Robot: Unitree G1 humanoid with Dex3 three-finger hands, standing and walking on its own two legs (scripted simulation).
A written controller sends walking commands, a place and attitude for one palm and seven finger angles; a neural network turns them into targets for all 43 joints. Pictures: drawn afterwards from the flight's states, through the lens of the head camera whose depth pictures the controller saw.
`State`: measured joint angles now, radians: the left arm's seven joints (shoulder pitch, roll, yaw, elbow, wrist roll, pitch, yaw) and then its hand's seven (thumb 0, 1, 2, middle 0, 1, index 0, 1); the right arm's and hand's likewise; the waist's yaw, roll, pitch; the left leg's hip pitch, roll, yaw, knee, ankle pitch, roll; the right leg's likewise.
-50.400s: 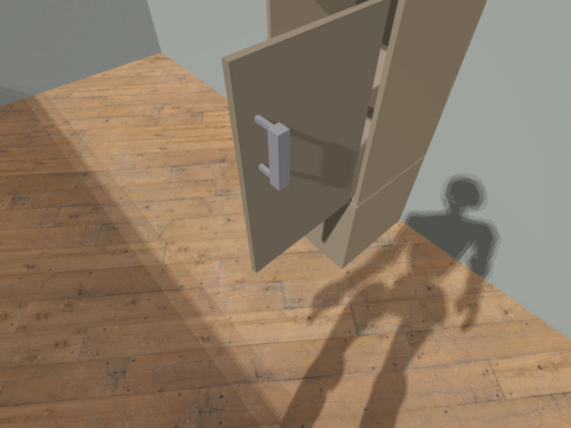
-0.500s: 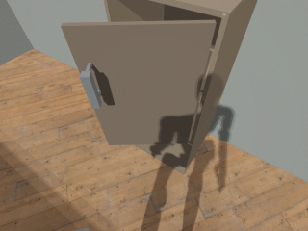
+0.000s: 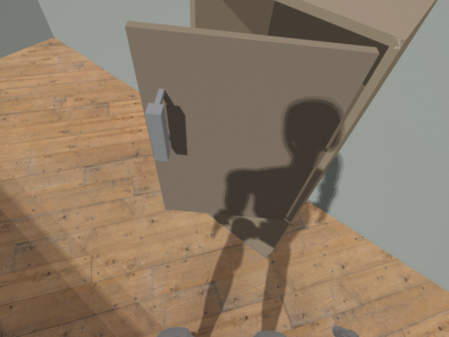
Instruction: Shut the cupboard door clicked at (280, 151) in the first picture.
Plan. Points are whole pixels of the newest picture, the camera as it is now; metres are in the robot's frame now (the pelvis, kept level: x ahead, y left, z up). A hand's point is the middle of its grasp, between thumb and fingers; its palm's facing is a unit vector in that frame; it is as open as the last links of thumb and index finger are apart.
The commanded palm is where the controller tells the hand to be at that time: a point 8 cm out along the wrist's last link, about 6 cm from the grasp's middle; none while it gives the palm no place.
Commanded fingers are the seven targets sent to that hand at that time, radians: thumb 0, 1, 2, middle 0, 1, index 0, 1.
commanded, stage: come to a stop and stand still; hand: left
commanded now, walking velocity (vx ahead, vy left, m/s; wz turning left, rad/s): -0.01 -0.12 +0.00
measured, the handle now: (161, 125) +0.46 +0.17 +0.08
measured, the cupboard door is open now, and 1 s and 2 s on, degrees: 34 34 34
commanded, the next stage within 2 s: look again from close up in 0.58 s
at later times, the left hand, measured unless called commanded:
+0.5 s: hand out of the picture -0.04 +0.13 -0.17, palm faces -0.01 -0.99 -0.17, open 7.4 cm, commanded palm none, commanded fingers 0.00 0.90 0.90 -0.20 -0.30 -0.20 -0.30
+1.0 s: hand out of the picture -0.03 +0.16 -0.18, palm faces +0.01 -0.98 -0.19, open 7.4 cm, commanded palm none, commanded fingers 0.00 0.90 0.90 -0.20 -0.30 -0.20 -0.30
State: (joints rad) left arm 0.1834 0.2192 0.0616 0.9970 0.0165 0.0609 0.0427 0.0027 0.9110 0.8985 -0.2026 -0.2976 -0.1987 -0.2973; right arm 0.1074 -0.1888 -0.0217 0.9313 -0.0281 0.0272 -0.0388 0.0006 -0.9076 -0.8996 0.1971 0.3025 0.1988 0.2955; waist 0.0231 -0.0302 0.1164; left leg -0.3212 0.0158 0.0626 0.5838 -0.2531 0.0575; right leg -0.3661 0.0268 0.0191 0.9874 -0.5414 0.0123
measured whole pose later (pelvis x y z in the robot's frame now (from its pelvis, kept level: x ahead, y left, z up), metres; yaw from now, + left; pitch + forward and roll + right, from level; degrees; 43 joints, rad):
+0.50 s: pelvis -0.04 -0.04 +0.00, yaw -1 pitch -3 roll -1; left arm 0.29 0.14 0.01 1.10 0.01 0.03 0.02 0.00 0.91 0.90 -0.20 -0.30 -0.20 -0.30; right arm 0.31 -0.18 -0.02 1.12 -0.01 0.04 -0.02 0.00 -0.90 -0.90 0.20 0.30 0.20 0.30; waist -0.04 0.01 0.03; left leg -0.29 0.04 0.04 0.46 -0.12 -0.01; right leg -0.12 -0.01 0.00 0.48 -0.32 0.01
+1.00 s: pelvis -0.04 -0.01 +0.00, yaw +0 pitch -3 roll -2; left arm 0.32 0.16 0.00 1.03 0.02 -0.01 0.05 0.00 0.91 0.90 -0.20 -0.30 -0.20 -0.30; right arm 0.27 -0.17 -0.01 1.03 -0.02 0.01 -0.02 0.03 -0.94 -0.90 0.20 0.30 0.20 0.30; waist -0.01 0.00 0.03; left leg -0.35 0.02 0.03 0.59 -0.19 0.03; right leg -0.15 -0.03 0.00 0.55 -0.36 0.03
